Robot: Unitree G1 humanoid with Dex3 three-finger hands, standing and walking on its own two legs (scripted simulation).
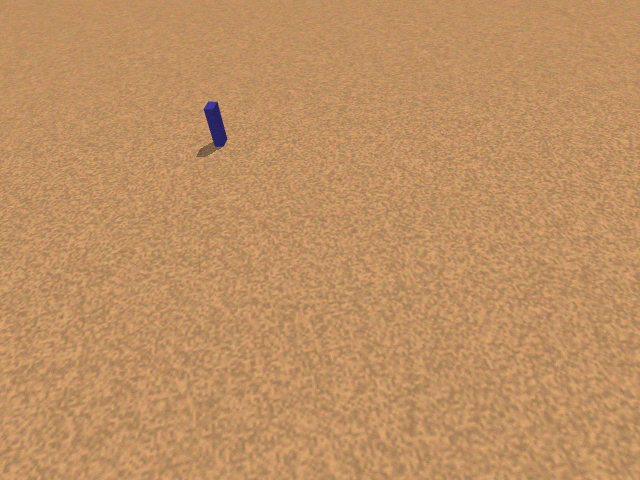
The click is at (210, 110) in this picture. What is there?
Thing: carton on end
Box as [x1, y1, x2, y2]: [204, 102, 226, 146]
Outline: 208,102 204,108 204,111 215,146 223,146 226,140 226,136 217,102
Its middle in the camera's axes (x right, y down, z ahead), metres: -0.57 -0.61 +2.13
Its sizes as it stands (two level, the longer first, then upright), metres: 0.077 0.051 0.231
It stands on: the floor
